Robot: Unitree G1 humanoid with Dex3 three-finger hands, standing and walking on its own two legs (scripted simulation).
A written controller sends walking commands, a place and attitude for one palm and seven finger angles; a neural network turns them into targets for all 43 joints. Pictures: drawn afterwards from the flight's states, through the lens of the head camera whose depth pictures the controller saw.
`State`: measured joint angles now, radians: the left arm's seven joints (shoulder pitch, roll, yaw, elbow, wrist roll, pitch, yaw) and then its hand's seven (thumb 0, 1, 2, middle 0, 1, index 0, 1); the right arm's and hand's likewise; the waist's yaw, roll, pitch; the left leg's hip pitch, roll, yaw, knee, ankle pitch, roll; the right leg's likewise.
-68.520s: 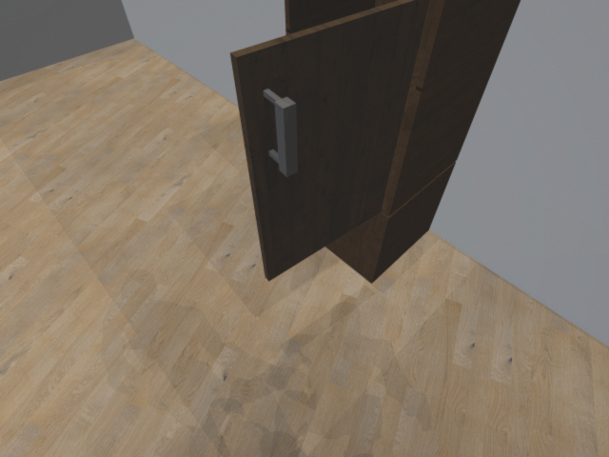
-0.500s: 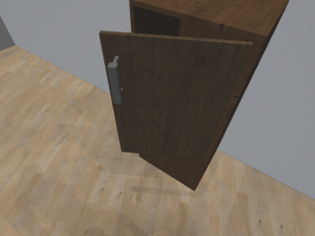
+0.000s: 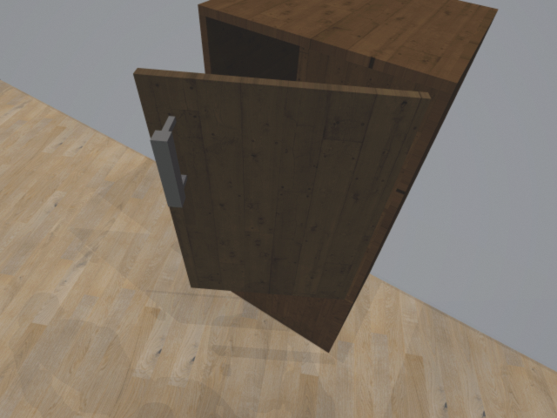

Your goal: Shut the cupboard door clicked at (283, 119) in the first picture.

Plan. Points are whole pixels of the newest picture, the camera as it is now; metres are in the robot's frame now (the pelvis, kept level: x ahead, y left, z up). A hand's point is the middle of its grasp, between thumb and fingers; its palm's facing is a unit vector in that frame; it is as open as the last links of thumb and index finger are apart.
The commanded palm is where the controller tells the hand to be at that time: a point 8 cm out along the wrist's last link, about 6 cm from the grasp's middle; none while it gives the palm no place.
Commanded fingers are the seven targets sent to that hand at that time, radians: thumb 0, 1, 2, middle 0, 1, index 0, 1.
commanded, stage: come to a stop and stand still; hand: left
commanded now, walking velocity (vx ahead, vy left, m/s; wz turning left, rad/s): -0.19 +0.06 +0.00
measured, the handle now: (173, 162) +0.45 +0.21 +0.12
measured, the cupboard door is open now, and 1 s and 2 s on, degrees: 29 29 29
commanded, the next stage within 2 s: none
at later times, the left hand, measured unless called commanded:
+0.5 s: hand out of the picture +0.00 +0.21 -0.17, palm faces +0.04 -0.97 -0.26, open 7.4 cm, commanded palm none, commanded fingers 0.00 0.90 0.90 -0.20 -0.30 -0.20 -0.30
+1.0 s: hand out of the picture -0.15 +0.19 -0.18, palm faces +0.07 -0.99 -0.16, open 7.4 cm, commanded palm none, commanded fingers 0.00 0.90 0.90 -0.20 -0.30 -0.20 -0.30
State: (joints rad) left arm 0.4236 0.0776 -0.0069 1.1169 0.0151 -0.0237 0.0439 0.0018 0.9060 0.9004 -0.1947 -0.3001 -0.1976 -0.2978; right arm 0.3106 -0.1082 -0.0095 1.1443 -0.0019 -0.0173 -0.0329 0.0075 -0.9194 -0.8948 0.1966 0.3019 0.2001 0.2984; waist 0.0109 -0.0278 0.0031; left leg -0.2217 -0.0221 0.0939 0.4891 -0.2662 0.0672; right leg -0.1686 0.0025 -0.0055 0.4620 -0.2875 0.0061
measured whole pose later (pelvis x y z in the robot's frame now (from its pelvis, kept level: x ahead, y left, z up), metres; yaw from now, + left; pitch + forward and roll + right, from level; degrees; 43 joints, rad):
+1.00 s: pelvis -0.11 +0.02 +0.00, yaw +2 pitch -3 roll -1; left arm 0.41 0.17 0.00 1.04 0.03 0.01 0.02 0.00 0.90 0.90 -0.20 -0.30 -0.20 -0.30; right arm 0.30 -0.18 -0.02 1.05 -0.01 0.03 0.00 0.00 -0.90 -0.89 0.20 0.30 0.20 0.30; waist 0.02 -0.02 0.02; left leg -0.32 -0.05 0.08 0.47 -0.18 0.09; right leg -0.29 -0.01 0.00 0.51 -0.28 -0.01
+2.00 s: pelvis -0.19 +0.02 +0.00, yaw -1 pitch +0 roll -1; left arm 0.35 0.15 0.01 1.08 0.01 -0.01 0.03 0.00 0.92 0.90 -0.19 -0.30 -0.20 -0.30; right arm 0.38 -0.12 -0.01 1.14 -0.01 0.00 -0.02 0.00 -0.91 -0.89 0.20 0.30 0.20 0.30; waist -0.02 -0.04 0.01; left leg -0.27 0.01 0.07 0.52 -0.24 0.04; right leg -0.09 0.01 -0.05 0.43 -0.34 -0.01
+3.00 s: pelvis -0.19 +0.02 +0.00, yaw -1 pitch -1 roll +0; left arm 0.36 0.12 -0.01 1.11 0.01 -0.01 0.04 0.00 0.91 0.90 -0.19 -0.30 -0.20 -0.30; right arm 0.29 -0.12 0.01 1.16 -0.01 -0.01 -0.03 0.00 -0.91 -0.89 0.20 0.30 0.20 0.30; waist 0.01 -0.03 0.04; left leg -0.20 -0.03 0.09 0.40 -0.19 0.05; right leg -0.05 -0.02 -0.04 0.38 -0.31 0.00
